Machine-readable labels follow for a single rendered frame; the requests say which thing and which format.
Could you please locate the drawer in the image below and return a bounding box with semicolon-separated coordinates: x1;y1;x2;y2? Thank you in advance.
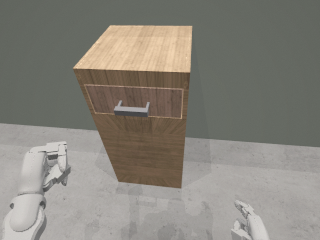
85;84;183;118

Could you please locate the handle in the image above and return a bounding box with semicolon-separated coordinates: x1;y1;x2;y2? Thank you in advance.
113;100;150;117

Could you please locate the right robot hand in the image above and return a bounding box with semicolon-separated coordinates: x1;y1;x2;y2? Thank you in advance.
231;200;270;240

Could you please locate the cabinet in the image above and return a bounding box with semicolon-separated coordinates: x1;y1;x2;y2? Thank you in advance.
73;25;193;189

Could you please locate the left robot hand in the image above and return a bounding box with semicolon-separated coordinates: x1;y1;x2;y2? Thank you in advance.
17;141;71;196

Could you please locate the robot left forearm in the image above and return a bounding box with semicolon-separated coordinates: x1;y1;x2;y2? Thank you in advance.
2;193;47;240

